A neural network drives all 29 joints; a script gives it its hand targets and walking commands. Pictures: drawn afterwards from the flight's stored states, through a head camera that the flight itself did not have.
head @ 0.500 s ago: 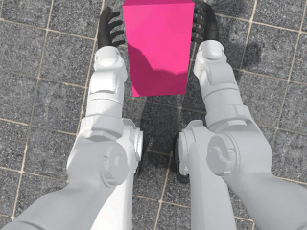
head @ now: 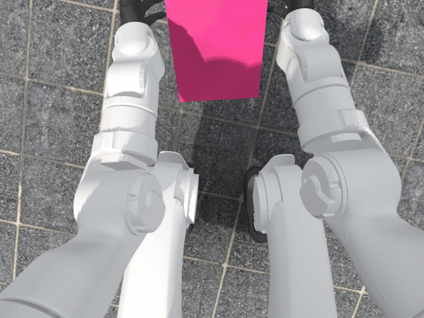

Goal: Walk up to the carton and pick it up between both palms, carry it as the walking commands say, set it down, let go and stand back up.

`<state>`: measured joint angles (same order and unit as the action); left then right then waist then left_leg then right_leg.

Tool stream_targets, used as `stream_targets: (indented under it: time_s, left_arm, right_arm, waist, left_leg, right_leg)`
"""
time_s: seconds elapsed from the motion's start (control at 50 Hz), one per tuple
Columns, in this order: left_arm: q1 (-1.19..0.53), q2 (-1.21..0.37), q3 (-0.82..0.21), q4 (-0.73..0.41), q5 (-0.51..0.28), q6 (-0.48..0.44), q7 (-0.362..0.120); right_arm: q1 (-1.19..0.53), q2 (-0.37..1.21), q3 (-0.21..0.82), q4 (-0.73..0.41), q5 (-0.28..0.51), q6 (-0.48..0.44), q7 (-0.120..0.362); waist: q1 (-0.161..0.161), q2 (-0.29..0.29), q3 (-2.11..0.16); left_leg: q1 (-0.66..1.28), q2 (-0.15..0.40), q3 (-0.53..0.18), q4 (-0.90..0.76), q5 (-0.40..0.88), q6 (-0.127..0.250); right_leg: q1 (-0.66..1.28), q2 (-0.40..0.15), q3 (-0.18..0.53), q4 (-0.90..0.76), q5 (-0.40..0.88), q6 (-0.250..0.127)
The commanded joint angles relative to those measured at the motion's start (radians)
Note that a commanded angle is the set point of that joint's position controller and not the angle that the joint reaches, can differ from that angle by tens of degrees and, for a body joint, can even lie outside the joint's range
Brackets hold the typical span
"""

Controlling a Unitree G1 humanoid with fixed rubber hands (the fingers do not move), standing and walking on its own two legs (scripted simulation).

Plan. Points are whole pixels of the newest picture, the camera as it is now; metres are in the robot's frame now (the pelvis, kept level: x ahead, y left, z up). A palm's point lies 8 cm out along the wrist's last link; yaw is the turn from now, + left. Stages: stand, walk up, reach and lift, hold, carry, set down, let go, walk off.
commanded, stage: set down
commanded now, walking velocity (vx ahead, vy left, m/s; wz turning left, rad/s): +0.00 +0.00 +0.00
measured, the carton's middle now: (214, 16) +0.57 +0.02 -0.25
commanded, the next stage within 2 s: none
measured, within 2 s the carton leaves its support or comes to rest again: neither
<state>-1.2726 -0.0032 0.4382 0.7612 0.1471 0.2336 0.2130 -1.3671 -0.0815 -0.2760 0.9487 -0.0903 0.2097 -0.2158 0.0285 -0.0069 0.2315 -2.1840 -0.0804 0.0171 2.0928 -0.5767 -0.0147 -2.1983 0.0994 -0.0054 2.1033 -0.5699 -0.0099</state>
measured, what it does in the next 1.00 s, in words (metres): stands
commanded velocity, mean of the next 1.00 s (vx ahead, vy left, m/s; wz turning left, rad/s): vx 0.00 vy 0.00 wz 0.00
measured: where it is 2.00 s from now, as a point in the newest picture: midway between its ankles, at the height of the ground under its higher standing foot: (220, 215)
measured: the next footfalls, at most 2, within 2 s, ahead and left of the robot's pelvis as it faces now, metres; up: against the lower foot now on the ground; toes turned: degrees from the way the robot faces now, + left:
none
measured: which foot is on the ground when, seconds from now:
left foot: down 0.00-1.00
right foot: down 0.00-1.00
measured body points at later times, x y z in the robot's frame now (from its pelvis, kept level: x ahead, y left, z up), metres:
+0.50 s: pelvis +0.01 +0.01 -0.02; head +0.37 +0.00 +0.23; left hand +0.57 +0.15 -0.16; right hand +0.59 -0.10 -0.17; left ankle +0.11 +0.11 -0.37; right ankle +0.11 -0.10 -0.37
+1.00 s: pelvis +0.02 +0.00 -0.02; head +0.39 -0.01 +0.23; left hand +0.58 +0.15 -0.17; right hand +0.59 -0.10 -0.18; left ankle +0.11 +0.11 -0.37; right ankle +0.11 -0.10 -0.37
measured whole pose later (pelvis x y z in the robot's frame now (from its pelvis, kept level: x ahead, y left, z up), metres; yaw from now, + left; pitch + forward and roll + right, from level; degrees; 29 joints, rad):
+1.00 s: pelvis +0.02 +0.00 -0.02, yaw +1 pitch +42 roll +1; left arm -1.39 0.04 0.59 0.79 0.24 0.16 0.03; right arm -1.47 -0.06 -0.49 0.90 -0.32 0.16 -0.02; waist 0.02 0.03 0.25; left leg -2.27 -0.11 0.02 2.17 -0.63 -0.01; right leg -2.27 0.08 -0.01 2.19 -0.64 -0.01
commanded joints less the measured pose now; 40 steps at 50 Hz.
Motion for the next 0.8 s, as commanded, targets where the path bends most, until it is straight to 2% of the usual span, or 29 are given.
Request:
stream_targets:
  time_s: [0.0, 0.1, 0.2, 0.32, 0.42, 0.78]
  left_arm:
    - [-0.635, -0.885, -0.454, 0.040, -0.084, -0.020, -0.295]
    - [-0.623, -0.876, -0.387, 0.113, -0.052, -0.002, -0.321]
    - [-0.583, -0.838, -0.326, 0.182, -0.011, 0.020, -0.335]
    - [-0.511, -0.860, -0.315, 0.218, -0.001, 0.037, -0.354]
    - [-0.467, -0.856, -0.310, 0.225, -0.001, 0.038, -0.366]
    - [-0.333, -0.747, -0.237, 0.274, 0.065, 0.030, -0.378]
  right_arm:
    - [-0.566, 0.892, 0.314, -0.018, 0.047, -0.036, 0.262]
    - [-0.537, 0.847, 0.224, 0.052, -0.019, -0.022, 0.290]
    - [-0.498, 0.806, 0.160, 0.110, -0.069, 0.001, 0.326]
    - [-0.432, 0.798, 0.142, 0.120, -0.103, 0.024, 0.361]
    - [-0.357, 0.800, 0.133, 0.130, -0.135, 0.035, 0.381]
    - [-0.203, 0.742, 0.069, 0.185, -0.203, 0.033, 0.379]
  waist:
    - [-0.002, -0.017, -1.126]
    - [-0.035, 0.010, -0.981]
    - [-0.053, 0.011, -0.870]
    - [-0.082, 0.019, -0.826]
    - [-0.098, -0.001, -0.781]
    - [-0.083, -0.001, -0.716]
  left_leg:
    - [0.534, -0.101, 0.010, -0.137, 0.282, -0.007]
    - [0.471, -0.102, 0.004, -0.119, 0.226, -0.005]
    - [0.426, -0.098, 0.001, -0.107, 0.165, -0.001]
    - [0.415, -0.099, 0.002, -0.092, 0.177, -0.004]
    - [0.371, -0.103, -0.005, -0.084, 0.206, -0.006]
    - [0.266, -0.097, -0.003, -0.087, 0.206, -0.020]
  right_leg:
    - [0.594, 0.093, 0.013, -0.154, 0.281, 0.005]
    - [0.513, 0.083, 0.013, -0.133, 0.234, -0.012]
    - [0.459, 0.072, 0.008, -0.117, 0.182, -0.019]
    - [0.440, 0.061, -0.003, -0.105, 0.186, -0.024]
    - [0.433, 0.057, -0.003, -0.102, 0.220, -0.026]
    - [0.404, 0.056, 0.017, -0.113, 0.253, -0.020]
